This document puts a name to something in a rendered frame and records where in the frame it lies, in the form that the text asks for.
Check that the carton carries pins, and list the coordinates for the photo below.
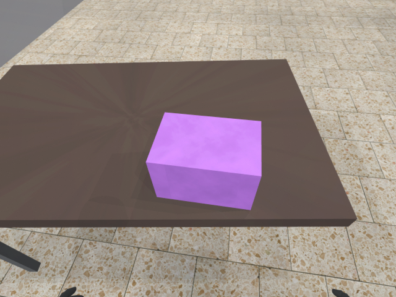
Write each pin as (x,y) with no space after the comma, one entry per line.
(208,160)

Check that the table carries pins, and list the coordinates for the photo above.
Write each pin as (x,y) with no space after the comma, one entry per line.
(74,141)

